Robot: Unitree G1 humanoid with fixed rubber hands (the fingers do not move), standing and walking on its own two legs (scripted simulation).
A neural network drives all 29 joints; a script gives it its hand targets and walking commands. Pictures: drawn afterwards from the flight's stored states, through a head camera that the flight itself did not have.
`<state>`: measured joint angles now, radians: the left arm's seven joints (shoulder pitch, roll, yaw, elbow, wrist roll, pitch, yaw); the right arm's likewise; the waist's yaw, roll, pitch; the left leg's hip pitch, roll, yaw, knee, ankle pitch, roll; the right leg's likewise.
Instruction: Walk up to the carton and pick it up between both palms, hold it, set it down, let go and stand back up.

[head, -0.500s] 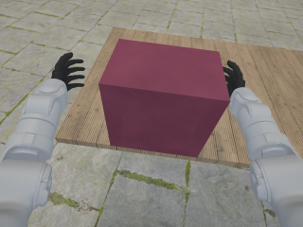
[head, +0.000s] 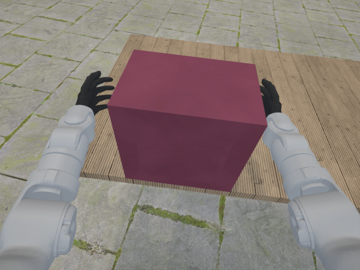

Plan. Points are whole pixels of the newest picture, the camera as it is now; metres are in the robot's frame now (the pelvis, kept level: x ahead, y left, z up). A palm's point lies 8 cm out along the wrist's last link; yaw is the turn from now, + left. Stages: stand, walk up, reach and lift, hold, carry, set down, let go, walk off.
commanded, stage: reach and lift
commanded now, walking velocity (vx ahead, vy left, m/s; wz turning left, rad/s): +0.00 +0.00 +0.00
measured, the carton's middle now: (185, 125) +0.44 -0.01 +0.09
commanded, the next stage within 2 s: none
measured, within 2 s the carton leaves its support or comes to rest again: leaves its support in 1.90 s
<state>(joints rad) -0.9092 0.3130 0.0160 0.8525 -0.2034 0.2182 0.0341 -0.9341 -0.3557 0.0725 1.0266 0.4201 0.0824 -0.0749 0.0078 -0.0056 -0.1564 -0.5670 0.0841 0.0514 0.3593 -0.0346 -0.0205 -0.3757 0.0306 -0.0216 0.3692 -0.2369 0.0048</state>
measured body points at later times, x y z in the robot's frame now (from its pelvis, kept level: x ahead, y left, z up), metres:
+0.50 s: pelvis +0.00 +0.00 +0.00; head +0.06 +0.01 +0.45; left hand +0.47 +0.18 +0.13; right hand +0.46 -0.20 +0.13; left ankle +0.07 +0.13 -0.74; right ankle -0.05 -0.12 -0.74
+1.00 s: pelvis +0.01 +0.00 +0.00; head +0.06 +0.01 +0.45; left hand +0.47 +0.18 +0.13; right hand +0.46 -0.19 +0.13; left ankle +0.07 +0.13 -0.74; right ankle -0.05 -0.12 -0.74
